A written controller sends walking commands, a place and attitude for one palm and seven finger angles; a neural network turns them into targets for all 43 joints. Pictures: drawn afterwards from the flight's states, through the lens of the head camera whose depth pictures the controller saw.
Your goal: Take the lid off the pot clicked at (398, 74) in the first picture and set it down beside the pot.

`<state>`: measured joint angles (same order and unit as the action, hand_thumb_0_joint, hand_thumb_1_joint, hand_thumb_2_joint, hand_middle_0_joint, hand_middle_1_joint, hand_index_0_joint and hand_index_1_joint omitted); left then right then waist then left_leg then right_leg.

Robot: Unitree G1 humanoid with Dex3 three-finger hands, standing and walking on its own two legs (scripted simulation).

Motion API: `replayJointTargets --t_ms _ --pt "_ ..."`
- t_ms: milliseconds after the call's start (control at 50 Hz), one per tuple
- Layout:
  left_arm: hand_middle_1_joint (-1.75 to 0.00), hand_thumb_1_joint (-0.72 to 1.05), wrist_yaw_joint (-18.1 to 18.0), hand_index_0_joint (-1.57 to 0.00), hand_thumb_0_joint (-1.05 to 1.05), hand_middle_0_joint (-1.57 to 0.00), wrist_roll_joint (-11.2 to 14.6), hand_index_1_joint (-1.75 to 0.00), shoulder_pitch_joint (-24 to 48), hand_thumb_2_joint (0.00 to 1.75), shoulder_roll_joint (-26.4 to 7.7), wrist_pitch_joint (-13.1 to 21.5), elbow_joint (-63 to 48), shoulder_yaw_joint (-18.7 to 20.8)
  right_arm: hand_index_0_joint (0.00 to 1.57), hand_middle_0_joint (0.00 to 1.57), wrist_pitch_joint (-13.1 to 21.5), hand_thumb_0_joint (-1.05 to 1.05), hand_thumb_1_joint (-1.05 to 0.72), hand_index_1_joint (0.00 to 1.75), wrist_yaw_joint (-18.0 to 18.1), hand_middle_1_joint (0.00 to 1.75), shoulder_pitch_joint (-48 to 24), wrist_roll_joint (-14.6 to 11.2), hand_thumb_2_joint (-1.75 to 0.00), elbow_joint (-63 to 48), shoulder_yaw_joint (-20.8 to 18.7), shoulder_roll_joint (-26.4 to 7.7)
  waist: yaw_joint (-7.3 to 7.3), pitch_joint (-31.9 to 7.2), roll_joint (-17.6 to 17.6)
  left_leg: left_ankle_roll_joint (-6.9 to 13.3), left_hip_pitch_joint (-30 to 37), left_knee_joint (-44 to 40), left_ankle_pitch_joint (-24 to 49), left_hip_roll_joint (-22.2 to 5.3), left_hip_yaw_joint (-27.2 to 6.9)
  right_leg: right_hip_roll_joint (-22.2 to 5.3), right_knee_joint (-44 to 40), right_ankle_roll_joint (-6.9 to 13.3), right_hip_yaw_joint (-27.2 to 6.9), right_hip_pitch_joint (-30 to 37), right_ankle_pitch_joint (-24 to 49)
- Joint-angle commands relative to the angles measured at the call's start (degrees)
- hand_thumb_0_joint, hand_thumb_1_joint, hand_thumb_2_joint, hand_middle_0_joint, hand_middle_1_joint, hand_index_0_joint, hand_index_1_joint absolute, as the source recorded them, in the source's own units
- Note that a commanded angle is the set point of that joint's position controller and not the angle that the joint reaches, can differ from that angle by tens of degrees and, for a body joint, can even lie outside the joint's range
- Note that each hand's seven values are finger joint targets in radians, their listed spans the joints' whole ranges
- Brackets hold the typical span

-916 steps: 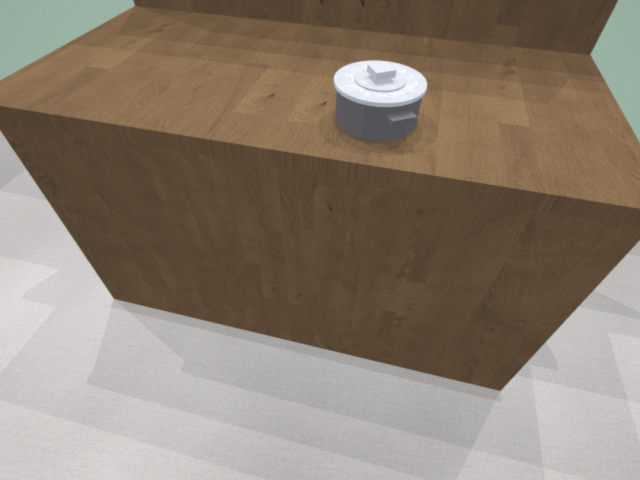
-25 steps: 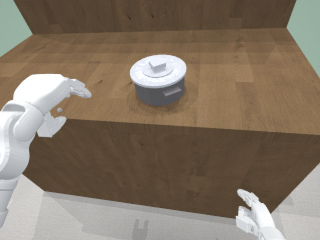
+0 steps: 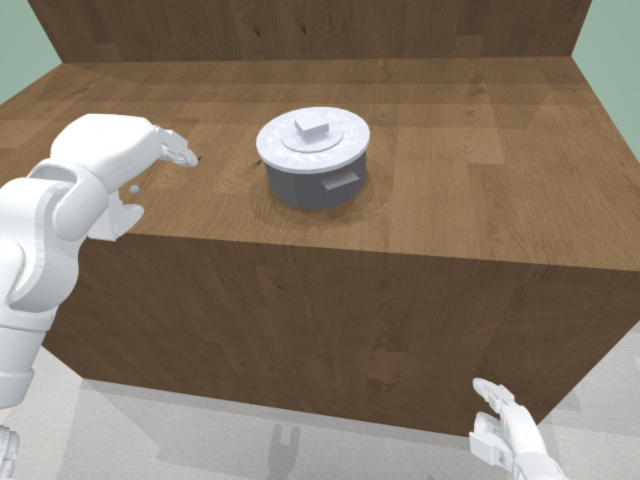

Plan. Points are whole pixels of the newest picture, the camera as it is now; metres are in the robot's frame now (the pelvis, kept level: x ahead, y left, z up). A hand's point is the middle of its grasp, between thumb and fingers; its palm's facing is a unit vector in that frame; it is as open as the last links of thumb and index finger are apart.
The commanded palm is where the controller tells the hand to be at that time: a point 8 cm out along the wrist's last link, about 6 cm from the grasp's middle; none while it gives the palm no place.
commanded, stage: move the open hand above the knob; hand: left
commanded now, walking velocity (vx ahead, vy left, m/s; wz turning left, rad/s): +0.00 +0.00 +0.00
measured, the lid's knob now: (311, 124) +0.58 +0.09 +0.16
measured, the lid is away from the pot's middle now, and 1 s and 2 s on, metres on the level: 0.00 0.00 0.00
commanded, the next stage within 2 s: none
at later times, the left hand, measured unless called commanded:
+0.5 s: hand (201, 177) +0.40 +0.19 +0.20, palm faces -0.17 -0.02 -0.98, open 10.2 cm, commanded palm +0.37 +0.19 +0.29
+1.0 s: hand (245, 108) +0.49 +0.15 +0.24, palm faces -0.13 -0.05 -0.99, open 10.1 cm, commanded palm +0.46 +0.14 +0.29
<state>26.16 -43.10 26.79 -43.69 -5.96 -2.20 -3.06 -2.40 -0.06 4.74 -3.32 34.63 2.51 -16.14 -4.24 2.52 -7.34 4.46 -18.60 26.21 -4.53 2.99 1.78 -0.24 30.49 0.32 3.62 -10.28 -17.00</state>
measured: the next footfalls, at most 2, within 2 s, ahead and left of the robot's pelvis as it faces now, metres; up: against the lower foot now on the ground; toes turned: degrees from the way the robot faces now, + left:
none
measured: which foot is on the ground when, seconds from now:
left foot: down 0.00-1.00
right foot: down 0.00-1.00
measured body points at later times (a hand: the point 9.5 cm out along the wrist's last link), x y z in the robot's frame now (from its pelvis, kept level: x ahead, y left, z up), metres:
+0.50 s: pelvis +0.03 -0.01 +0.00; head +0.03 -0.06 +0.45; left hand +0.40 +0.19 +0.25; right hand +0.23 -0.24 -0.10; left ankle +0.11 +0.07 -0.73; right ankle +0.00 -0.12 -0.73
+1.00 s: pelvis +0.04 -0.01 +0.00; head +0.06 -0.05 +0.45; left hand +0.49 +0.15 +0.30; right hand +0.21 -0.24 -0.12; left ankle +0.11 +0.07 -0.73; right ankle +0.00 -0.12 -0.73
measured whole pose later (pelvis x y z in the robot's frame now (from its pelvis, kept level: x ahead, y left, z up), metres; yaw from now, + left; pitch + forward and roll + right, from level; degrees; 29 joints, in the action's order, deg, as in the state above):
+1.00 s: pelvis +0.04 -0.01 +0.00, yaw +0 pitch +2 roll +0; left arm 27.7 -47.5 58.9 -30.8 -17.1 30.7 -15.5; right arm -6.4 -2.6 7.7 -4.2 36.5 1.8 -15.6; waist 0.2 -1.0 -5.5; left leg 3.9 -21.4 26.5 -7.4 3.5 1.8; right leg -0.6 29.8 0.9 3.3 -12.7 -19.4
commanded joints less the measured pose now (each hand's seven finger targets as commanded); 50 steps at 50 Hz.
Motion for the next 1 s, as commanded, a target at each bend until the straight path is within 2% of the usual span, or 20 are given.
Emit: replayJointTargets --t_ms 0,60,100,160,180,260,300,360,420,460,480,560,640,660,700,780,820,860,940,980 --pt "-0.08 -0.42 -0.97 -0.87 0.0 -0.87 -0.25 -0.08 19.78 1.72 -7.22 -3.01 0.78 7.24 0.2 0.2 2.49 0.0 -0.9 0.3 -0.75 0.3 -8.27 -0.98 -0.9 -9.79 -2.56 -5.77 0.47 -14.24 4.91 -2.26 14.03 -4.57 -7.9 -1.43 -5.81 1.94 -6.83 1.37 -1.1 -8.19 -0.33" --pt "-0.08 -0.42 0.29 -0.87 0.0 -0.87 1.75 -0.08 12.76 1.72 3.32 -3.61 -7.38 -1.11 0.2 0.2 2.64 0.0 -0.9 0.3 -2.16 0.3 -9.88 -1.62 -0.9 -12.82 -2.75 -5.14 1.75 -18.53 2.45 -1.56 18.65 -1.9 -2.84 -0.78 -4.92 1.91 -6.15 1.26 -1.44 -8.06 3.35" --pt "-0.08 -0.42 -0.12 -0.87 0.0 -0.87 0.16 -0.08 21.85 1.72 -2.1 -3.92 -10.59 0.77 0.2 0.2 2.24 0.0 -0.9 0.3 -1.93 0.3 -11.2 -1.42 -0.9 -12.16 -2.27 -5.4 2.02 -17.45 4.19 -1.37 16.53 -2.84 -6.24 -1.04 -4.86 1.69 -6.46 1.11 -1.37 -8.23 1.0" --pt "-0.08 -0.42 -3.19 -0.87 0.0 -0.87 -2.09 -0.08 37.21 1.72 -22.82 -3.3 -10.51 15.83 0.2 0.2 2.36 0.0 -0.9 0.3 -0.01 0.3 -9.56 -0.08 -0.9 -9.33 -2.12 -7.53 1.61 -18.92 1.45 -1.31 16.24 -2.58 -6.63 -0.57 -5.64 2.12 -7.16 1.74 -2.31 -6.5 -0.98" --pt "-0.08 -0.42 -3.23 -0.87 0.0 -0.87 -4.2 -0.08 42.66 1.72 -25.19 -3.47 -7.52 16.49 0.2 0.2 2.77 0.0 -0.9 0.3 0.31 0.3 -9.8 0.32 -0.9 -9.17 -1.54 -6.74 0.43 -20.76 0.99 -1.38 15.35 -2.75 -3.95 0.12 -5.46 1.99 -7.19 1.96 -2.52 -4.72 0.47" --pt "-0.08 -0.42 -2.12 -0.87 0.0 -0.87 -2.0 -0.08 32.85 1.72 -17.23 -4.59 6.33 13.72 0.2 0.2 1.81 0.0 -0.9 0.3 -0.42 0.3 -6.78 -0.11 -0.9 -7.77 -2.31 -6.93 0.42 -20.55 2.76 -1.61 15.5 -1.05 3.29 0.01 -4.79 1.81 -5.9 2.18 -2.2 -3.76 8.75" --pt "-0.08 -0.42 0.39 -0.87 0.0 -0.87 -1.18 -0.08 24.66 1.72 -5.96 -6.17 7.48 5.16 0.2 0.2 0.81 0.0 -0.9 0.3 -1.86 0.3 -8.24 -0.57 -0.9 -9.44 -2.4 -5.92 0.03 -19.93 6.56 -1.57 14.08 -0.53 5.24 0.4 -3.41 1.09 -5.21 1.62 -2.08 -3.61 12.31" --pt "-0.08 -0.42 2.6 -0.87 0.0 -0.87 0.4 -0.08 18.32 1.72 6.19 -7.48 4.04 -4.9 0.2 0.2 -0.61 0.0 -0.9 0.3 -3.29 0.3 -9.0 -1.67 -0.9 -11.82 -2.85 -6.18 2.74 -18.08 7.39 -1.09 15.76 0.76 5.34 0.51 -2.43 1.28 -5.44 1.09 -1.39 -6.74 12.82" --pt "-0.08 -0.42 1.69 -0.87 0.0 -0.87 -2.3 -0.08 34.68 1.72 -5.87 -7.16 -2.04 1.08 0.2 0.2 -1.03 0.0 -0.9 0.3 -2.24 0.3 -10.6 -1.47 -0.9 -11.45 -2.18 -6.72 3.11 -17.41 8.14 -0.55 14.29 -0.26 -0.84 0.51 -2.63 1.48 -6.14 0.96 -1.85 -7.53 6.73" --pt "-0.08 -0.42 0.0 -0.87 0.0 -0.87 -2.79 -0.08 45.64 1.72 -20.39 -5.46 -5.76 11.42 0.2 0.2 -0.26 0.0 -0.9 0.3 -0.74 0.3 -9.09 -0.49 -0.9 -10.27 -2.28 -7.86 2.88 -22.6 5.15 -0.18 16.65 0.67 1.07 0.93 -3.83 1.49 -6.05 1.27 -2.86 -4.72 8.45" --pt "-0.08 -0.42 -0.24 -0.87 0.0 -0.87 -4.47 -0.08 53.46 1.72 -23.94 -4.71 -8.04 13.14 0.2 0.2 0.8 0.0 -0.9 0.3 -0.31 0.3 -9.02 -0.14 -0.9 -10.14 -1.98 -6.81 1.87 -27.94 2.19 -0.2 18.72 0.45 4.08 1.56 -4.34 1.79 -5.47 1.48 -3.42 -1.47 11.24" --pt "-0.08 -0.42 -0.02 -0.87 0.0 -0.87 -1.94 -0.08 44.84 1.72 -12.92 -6.63 9.44 8.03 0.2 0.2 0.7 0.0 -0.9 0.3 -0.83 0.3 -5.01 -0.43 -0.9 -7.19 -2.9 -6.82 2.63 -23.76 1.96 -0.68 18.6 1.01 8.93 0.82 -4.87 1.85 -4.71 2.07 -2.12 -4.34 16.05" --pt "-0.08 -0.42 2.56 -0.87 0.0 -0.87 -1.95 -0.08 30.02 1.72 4.66 -9.4 15.24 -5.15 0.2 0.2 -1.72 0.0 -0.9 0.3 -3.35 0.3 -7.06 -1.43 -0.9 -9.35 -2.76 -6.21 2.24 -17.51 8.96 -1.2 13.71 0.33 5.7 0.91 -2.79 1.55 -4.73 1.47 -1.19 -7.46 13.57" --pt "-0.08 -0.42 2.93 -0.87 0.0 -0.87 -1.22 -0.08 27.81 1.72 9.0 -9.43 14.84 -8.37 0.2 0.2 -2.21 0.0 -0.9 0.3 -3.71 0.3 -6.28 -1.8 -0.9 -9.89 -3.4 -6.54 3.78 -17.65 8.58 -1.03 15.67 1.24 7.06 0.77 -2.65 1.56 -4.96 1.56 -0.98 -8.4 14.29" --pt "-0.08 -0.42 3.11 -0.87 0.0 -0.87 -3.17 -0.08 36.64 1.72 6.21 -9.55 6.39 -8.13 0.2 0.2 -2.89 0.0 -0.9 0.3 -4.03 0.3 -9.01 -1.78 -0.9 -11.11 -2.94 -6.24 3.7 -20.62 8.63 -0.6 16.36 0.89 5.29 0.77 -2.56 1.53 -4.87 1.56 -1.15 -7.71 12.3" --pt "-0.08 -0.42 0.14 -0.87 0.0 -0.87 -6.03 -0.08 64.57 1.72 -13.7 -7.68 -0.28 4.01 0.2 0.2 -1.26 0.0 -0.9 0.3 -1.76 0.3 -6.39 -0.74 -0.9 -9.17 -2.68 -6.64 4.27 -29.28 3.93 -0.17 20.54 0.63 4.6 1.55 -4.72 2.53 -5.01 1.86 -2.51 -4.25 12.33" --pt "-0.08 -0.42 -0.7 -0.87 0.0 -0.87 -6.13 -0.08 66.38 1.72 -13.92 -8.35 11.94 4.79 0.2 0.2 -0.57 0.0 -0.9 0.3 -0.67 0.3 -4.24 -0.65 -0.9 -6.3 -2.38 -6.44 4.25 -26.21 5.72 -0.39 18.93 -0.19 3.82 1.14 -5.18 2.67 -4.91 2.0 -2.1 -5.25 12.19" --pt "-0.08 -0.42 -1.3 -0.87 0.0 -0.87 -4.59 -0.08 60.43 1.72 -10.37 -8.66 19.5 4.08 0.2 0.2 -0.53 0.0 -0.9 0.3 -0.88 0.3 -1.0 -0.46 -0.9 -5.17 -3.1 -7.04 4.12 -25.54 6.07 -0.21 18.31 0.14 6.31 0.85 -4.57 2.31 -5.33 2.28 -1.96 -4.91 14.82" --pt "-0.08 -0.42 0.55 -0.87 0.0 -0.87 -4.7 -0.08 48.94 1.72 11.07 -11.64 29.97 -11.69 0.2 0.2 -1.93 0.0 -0.9 0.3 -3.08 0.3 -2.87 -1.22 -0.9 -6.03 -2.82 -5.88 4.64 -20.33 9.62 -1.08 15.49 -0.38 6.21 0.8 -3.97 2.21 -4.59 2.03 -0.64 -9.31 13.16" --pt "-0.08 -0.42 1.49 -0.87 0.0 -0.87 -5.24 -0.08 46.15 1.72 12.97 -11.59 27.24 -13.05 0.2 0.2 -2.77 0.0 -0.9 0.3 -3.88 0.3 -3.24 -1.4 -0.9 -7.45 -3.22 -6.18 4.87 -21.77 9.51 -1.03 16.88 0.12 7.5 0.61 -3.65 1.99 -4.84 2.03 -0.64 -8.84 13.51"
